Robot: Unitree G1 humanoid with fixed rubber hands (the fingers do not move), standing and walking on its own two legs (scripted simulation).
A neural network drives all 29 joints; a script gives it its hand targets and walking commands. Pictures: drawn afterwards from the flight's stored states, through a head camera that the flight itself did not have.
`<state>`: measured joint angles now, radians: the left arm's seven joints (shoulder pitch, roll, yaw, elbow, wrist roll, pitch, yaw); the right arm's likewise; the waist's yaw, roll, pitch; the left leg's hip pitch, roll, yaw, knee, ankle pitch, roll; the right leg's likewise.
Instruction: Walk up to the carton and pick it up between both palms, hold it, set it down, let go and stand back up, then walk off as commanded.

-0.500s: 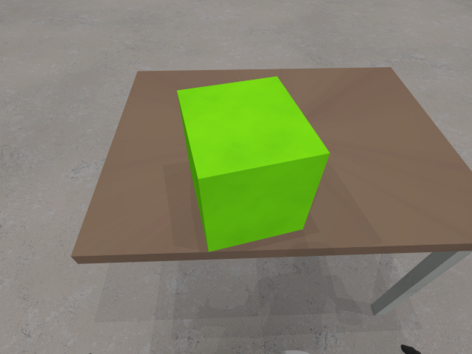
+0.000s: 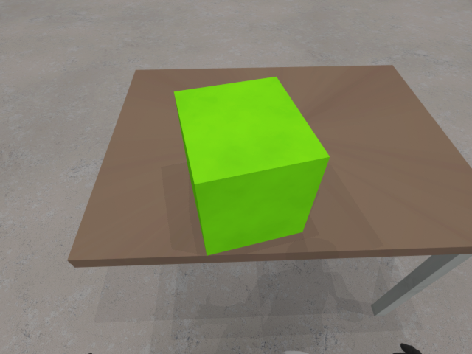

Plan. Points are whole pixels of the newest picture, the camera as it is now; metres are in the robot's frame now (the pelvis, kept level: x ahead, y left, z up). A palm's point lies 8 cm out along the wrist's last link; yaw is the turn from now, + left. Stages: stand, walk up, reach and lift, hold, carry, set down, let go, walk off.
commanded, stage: walk up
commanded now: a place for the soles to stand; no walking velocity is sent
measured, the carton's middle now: (241, 165) +0.46 +0.00 +0.04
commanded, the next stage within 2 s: reach and lift in 1.86 s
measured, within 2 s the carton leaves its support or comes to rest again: neither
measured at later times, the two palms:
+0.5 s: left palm out of the picture +0.08 +0.31 -0.10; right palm out of the picture +0.08 -0.30 -0.10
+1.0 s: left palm out of the picture +0.08 +0.30 -0.10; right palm out of the picture +0.09 -0.30 -0.10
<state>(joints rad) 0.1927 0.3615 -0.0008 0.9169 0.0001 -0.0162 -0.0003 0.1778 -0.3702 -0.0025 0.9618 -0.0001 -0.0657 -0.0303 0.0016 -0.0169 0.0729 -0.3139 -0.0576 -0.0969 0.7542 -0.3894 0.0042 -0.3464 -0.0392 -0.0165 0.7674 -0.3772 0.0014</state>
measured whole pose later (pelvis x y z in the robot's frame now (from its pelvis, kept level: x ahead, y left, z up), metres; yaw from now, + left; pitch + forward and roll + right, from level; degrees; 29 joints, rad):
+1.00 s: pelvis +0.02 +0.00 +0.01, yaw +3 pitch -4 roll +1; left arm 0.19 0.36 0.00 0.93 0.00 -0.01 0.00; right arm 0.24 -0.38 0.00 0.97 0.00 -0.07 -0.03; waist 0.00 -0.01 0.07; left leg -0.28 -0.05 -0.04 0.66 -0.30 0.02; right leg -0.28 -0.05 -0.02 0.74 -0.45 0.00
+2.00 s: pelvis +0.03 -0.01 +0.00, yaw +3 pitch -3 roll +0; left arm 0.14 0.36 0.00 0.70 0.00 0.32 0.02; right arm 0.10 -0.35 -0.06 1.04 0.00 -0.16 0.05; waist 0.00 -0.01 0.12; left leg -0.34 -0.02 -0.03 0.74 -0.35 -0.01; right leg -0.29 -0.01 -0.03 0.76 -0.41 -0.01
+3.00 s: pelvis +0.01 -0.04 +0.02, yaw +2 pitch -6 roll +2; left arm 0.24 0.27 0.00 0.25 -0.02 0.19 0.12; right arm 0.26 -0.27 -0.06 0.43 0.00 -0.07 0.13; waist 0.00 -0.04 0.05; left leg -0.18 0.00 -0.03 0.46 -0.19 -0.04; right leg -0.19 0.00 -0.03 0.58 -0.29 -0.04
